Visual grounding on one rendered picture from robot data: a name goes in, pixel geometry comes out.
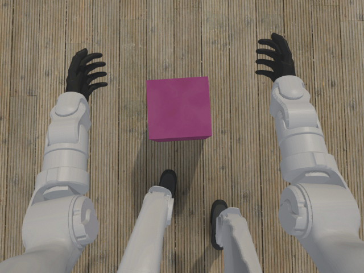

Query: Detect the left robot forearm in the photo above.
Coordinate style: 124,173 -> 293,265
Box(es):
22,92 -> 91,247

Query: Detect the robot right thigh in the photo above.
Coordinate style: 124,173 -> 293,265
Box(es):
216,213 -> 262,273

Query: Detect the right robot upper arm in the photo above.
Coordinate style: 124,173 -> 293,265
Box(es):
278,183 -> 364,273

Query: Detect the left robot upper arm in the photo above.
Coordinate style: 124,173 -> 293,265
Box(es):
0,195 -> 99,273

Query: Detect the left robot foot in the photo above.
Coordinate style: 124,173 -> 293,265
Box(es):
159,169 -> 177,198

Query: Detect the right robot hand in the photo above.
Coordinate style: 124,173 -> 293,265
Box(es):
255,32 -> 296,83

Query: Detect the right robot forearm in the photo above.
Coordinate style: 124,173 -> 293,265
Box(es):
269,75 -> 361,227

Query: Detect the left robot hand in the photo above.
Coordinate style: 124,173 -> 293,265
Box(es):
65,48 -> 107,102

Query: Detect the carton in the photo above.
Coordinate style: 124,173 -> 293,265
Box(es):
146,76 -> 212,142

